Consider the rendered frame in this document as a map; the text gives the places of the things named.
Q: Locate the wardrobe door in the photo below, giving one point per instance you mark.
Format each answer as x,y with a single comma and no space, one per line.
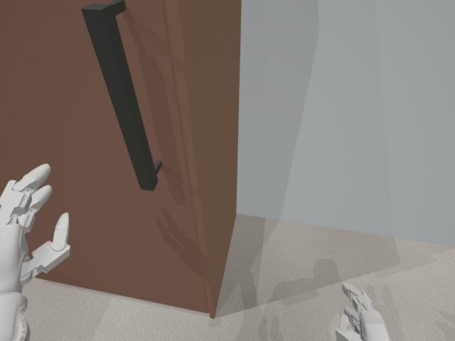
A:
55,108

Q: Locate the robot left forearm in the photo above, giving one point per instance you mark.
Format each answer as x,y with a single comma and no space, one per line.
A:
13,325

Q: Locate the handle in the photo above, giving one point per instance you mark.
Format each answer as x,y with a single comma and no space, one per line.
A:
104,33

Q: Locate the left robot hand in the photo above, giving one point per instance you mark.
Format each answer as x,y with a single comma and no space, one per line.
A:
19,203

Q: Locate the right robot hand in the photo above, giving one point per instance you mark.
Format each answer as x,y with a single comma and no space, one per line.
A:
369,325

